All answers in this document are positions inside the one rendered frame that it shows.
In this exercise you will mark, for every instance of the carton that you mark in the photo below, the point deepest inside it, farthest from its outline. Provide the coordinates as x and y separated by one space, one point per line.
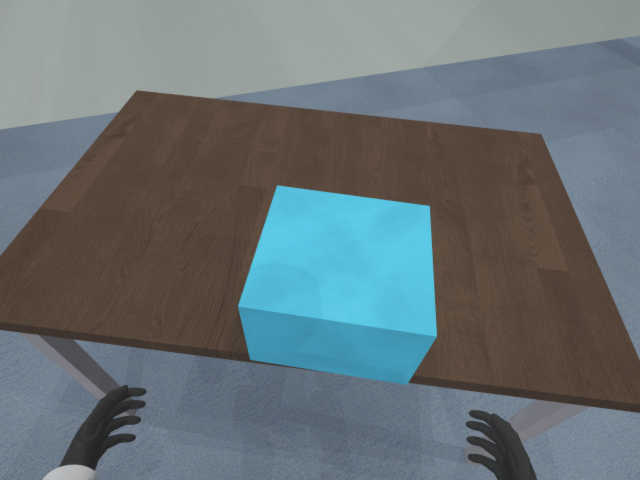
341 284

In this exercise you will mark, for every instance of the robot right hand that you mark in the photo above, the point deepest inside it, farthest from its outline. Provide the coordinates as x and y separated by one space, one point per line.
512 461

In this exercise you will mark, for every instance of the robot left hand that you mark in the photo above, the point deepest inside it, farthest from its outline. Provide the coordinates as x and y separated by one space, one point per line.
92 439

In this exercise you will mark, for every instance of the table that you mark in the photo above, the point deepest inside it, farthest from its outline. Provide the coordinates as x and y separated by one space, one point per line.
149 239

